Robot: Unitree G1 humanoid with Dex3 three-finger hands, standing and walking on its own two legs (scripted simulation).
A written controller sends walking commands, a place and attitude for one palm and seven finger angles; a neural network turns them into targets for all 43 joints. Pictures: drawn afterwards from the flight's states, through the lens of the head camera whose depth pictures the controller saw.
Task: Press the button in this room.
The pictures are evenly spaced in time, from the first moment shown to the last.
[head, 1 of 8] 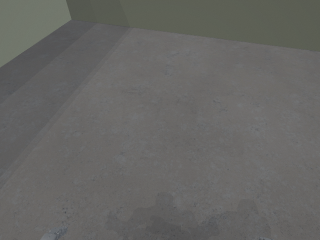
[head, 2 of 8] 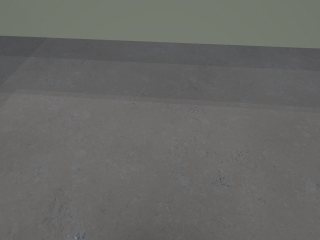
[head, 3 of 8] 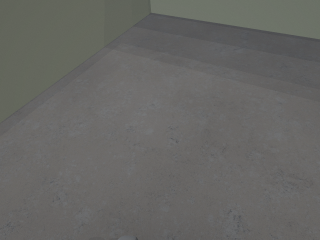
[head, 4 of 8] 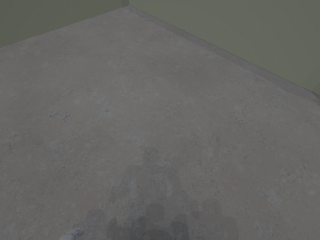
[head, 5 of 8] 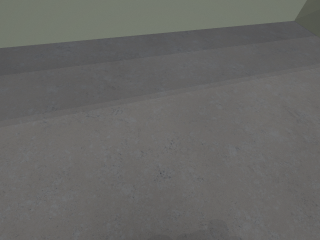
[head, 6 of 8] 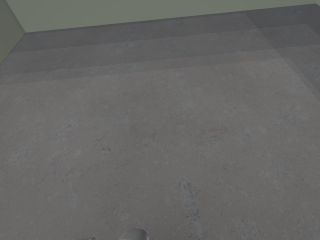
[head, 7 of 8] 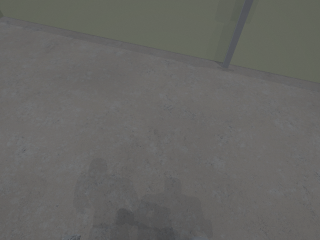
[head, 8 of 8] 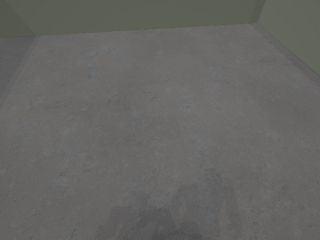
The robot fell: no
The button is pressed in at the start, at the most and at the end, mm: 0 0 0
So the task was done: no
